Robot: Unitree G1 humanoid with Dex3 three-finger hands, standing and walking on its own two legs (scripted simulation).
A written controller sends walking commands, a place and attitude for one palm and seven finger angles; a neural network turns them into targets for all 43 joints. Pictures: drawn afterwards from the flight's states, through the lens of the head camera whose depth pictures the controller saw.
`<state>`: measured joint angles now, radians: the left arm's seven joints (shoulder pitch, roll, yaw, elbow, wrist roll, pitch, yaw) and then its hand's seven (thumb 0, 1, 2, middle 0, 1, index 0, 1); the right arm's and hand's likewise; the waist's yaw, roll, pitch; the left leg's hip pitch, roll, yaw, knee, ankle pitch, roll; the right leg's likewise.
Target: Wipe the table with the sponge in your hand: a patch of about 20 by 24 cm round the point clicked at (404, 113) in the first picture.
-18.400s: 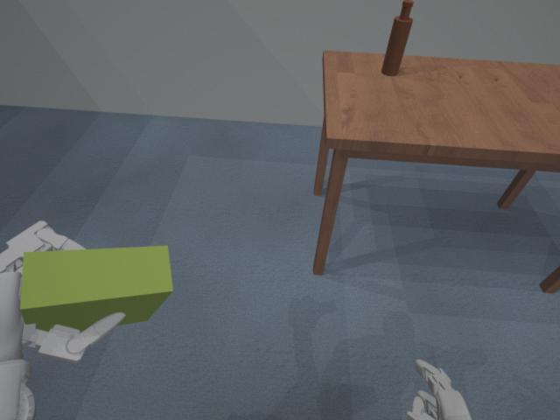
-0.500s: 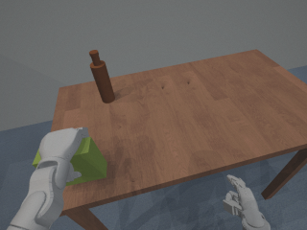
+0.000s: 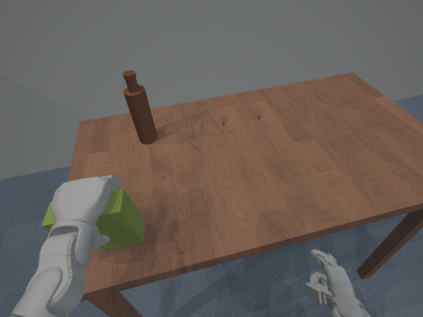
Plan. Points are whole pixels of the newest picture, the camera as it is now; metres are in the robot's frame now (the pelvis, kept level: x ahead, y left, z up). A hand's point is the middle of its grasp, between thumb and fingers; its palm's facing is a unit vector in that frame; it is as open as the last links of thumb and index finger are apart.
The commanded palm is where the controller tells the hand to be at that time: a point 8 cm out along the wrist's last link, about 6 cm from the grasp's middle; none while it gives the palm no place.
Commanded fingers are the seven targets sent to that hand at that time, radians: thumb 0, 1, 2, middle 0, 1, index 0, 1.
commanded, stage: move the sponge above the wiping area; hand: left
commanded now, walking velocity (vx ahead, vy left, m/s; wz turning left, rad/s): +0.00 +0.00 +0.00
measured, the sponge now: (104, 228) +0.24 +0.27 +0.03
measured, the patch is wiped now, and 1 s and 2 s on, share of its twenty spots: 0.00 0.00 0.00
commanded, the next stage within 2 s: none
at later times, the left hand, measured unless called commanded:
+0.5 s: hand (102, 203) +0.27 +0.27 +0.08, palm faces +0.06 -0.05 -1.00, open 9.3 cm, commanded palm +0.23 +0.27 +0.14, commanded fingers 0.00 0.10 1.30 -1.20 -1.60 -1.20 -1.60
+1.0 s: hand (94, 192) +0.27 +0.28 +0.10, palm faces +0.11 -0.04 -0.99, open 9.3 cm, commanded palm +0.23 +0.27 +0.14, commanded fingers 0.00 0.10 1.30 -1.20 -1.60 -1.20 -1.60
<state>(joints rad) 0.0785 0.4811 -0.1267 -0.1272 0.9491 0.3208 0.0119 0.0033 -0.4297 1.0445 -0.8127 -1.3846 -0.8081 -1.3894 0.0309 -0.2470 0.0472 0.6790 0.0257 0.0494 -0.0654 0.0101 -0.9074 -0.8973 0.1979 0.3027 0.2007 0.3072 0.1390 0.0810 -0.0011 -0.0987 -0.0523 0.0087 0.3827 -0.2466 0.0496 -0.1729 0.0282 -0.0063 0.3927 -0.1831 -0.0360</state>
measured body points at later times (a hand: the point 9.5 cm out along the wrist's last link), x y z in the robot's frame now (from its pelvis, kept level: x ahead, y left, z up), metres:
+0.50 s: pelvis +0.01 -0.01 +0.00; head +0.00 -0.05 +0.45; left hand +0.26 +0.27 +0.14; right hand +0.24 -0.23 -0.09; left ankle -0.02 +0.08 -0.74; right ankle +0.02 -0.10 -0.74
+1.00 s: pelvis +0.00 -0.02 +0.00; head -0.01 -0.06 +0.45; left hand +0.26 +0.28 +0.16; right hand +0.24 -0.22 -0.09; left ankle -0.02 +0.08 -0.74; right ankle +0.02 -0.10 -0.74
